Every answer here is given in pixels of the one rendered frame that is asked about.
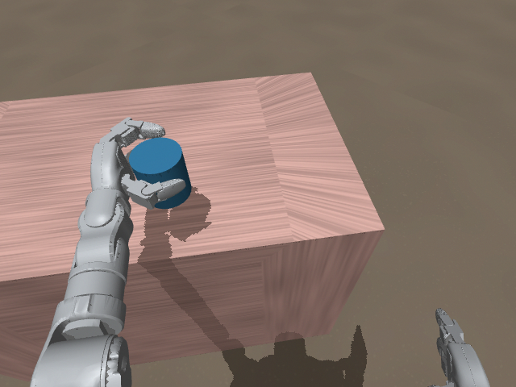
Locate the left robot arm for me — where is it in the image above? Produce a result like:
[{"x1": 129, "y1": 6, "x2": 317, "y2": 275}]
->
[{"x1": 30, "y1": 189, "x2": 133, "y2": 387}]

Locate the right robot hand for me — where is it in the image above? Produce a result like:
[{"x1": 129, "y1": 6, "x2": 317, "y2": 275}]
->
[{"x1": 428, "y1": 308, "x2": 490, "y2": 387}]

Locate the can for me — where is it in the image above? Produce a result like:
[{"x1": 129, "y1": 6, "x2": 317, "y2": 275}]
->
[{"x1": 129, "y1": 137, "x2": 192, "y2": 209}]

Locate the left robot hand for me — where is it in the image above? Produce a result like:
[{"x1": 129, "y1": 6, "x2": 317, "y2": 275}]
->
[{"x1": 90, "y1": 117, "x2": 186, "y2": 210}]

